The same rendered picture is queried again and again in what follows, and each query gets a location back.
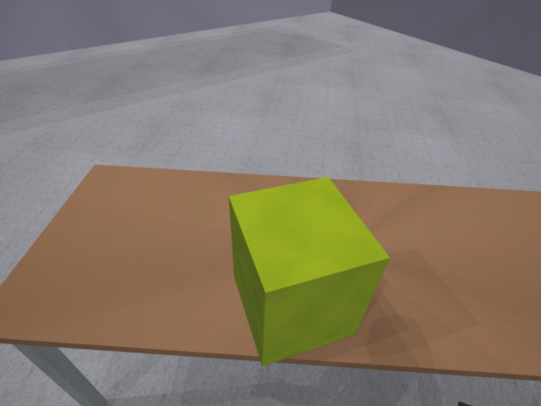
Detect carton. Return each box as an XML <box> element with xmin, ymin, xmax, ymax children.
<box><xmin>229</xmin><ymin>177</ymin><xmax>390</xmax><ymax>366</ymax></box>

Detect table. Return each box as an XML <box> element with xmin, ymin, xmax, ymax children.
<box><xmin>0</xmin><ymin>164</ymin><xmax>541</xmax><ymax>406</ymax></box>

